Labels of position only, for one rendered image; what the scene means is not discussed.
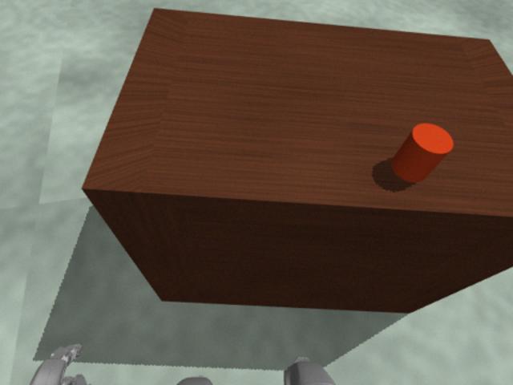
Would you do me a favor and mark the can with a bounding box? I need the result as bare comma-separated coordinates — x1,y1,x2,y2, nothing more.
391,124,454,183

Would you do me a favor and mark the left robot hand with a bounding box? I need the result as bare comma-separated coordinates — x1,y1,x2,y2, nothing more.
30,344,91,385

